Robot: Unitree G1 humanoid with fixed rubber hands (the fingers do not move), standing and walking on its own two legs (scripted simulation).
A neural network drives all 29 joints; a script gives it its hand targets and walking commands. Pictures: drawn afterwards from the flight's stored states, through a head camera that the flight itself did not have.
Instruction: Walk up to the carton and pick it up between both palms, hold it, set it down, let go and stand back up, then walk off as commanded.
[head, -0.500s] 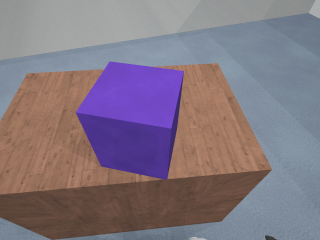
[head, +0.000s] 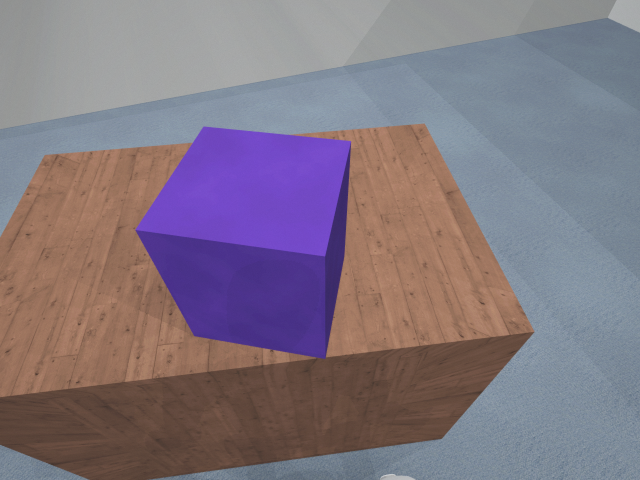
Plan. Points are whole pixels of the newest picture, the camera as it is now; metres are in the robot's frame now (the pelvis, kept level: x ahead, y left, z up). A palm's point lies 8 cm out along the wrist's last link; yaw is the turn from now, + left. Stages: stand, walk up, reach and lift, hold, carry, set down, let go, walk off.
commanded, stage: walk up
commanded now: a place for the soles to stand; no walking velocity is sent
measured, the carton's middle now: (266, 246) +0.44 +0.08 +0.03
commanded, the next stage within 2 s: reach and lift in 0.46 s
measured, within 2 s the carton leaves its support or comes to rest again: neither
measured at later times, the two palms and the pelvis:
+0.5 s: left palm out of the picture +0.08 +0.30 -0.10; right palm out of the picture +0.06 -0.29 -0.11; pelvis -0.01 +0.00 +0.00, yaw +0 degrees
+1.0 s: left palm out of the picture +0.15 +0.29 -0.06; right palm out of the picture +0.12 -0.29 -0.04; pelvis -0.02 +0.00 +0.02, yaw +0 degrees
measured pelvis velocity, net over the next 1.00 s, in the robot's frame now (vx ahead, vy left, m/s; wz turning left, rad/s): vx -0.02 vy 0.00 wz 0.01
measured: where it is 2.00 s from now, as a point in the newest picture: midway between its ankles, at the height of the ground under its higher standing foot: outside the picture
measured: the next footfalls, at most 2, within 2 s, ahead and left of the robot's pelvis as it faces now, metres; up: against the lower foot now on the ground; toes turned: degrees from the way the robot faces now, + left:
none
